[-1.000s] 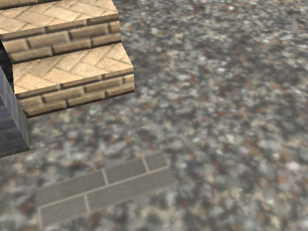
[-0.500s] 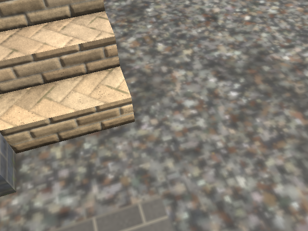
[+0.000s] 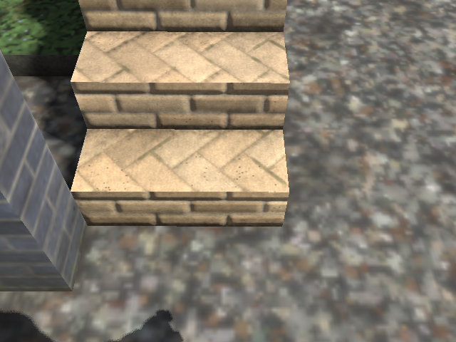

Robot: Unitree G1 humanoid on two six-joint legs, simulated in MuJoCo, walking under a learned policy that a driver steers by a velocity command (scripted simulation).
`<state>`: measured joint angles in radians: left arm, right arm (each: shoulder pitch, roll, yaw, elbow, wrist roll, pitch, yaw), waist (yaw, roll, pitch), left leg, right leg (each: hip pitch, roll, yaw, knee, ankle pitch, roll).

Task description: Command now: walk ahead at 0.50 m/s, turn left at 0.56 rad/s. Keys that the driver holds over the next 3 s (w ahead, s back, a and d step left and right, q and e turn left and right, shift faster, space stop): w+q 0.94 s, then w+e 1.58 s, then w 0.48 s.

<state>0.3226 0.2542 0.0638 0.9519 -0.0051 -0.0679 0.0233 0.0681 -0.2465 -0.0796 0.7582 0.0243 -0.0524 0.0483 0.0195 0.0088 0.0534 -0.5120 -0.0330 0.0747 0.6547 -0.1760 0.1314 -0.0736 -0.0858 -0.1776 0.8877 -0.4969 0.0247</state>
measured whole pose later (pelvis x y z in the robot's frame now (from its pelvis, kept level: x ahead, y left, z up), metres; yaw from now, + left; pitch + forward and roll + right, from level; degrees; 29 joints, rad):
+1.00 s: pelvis +0.45 +0.09 +0.01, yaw +35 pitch +3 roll -1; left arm 0.28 0.28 0.04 0.82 0.00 -0.08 0.02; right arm 0.09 -0.26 -0.04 0.68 -0.02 -0.06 0.02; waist 0.04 -0.01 0.02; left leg -0.46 -0.06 0.04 0.59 -0.18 0.11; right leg -0.34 -0.06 -0.09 1.11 -0.48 0.02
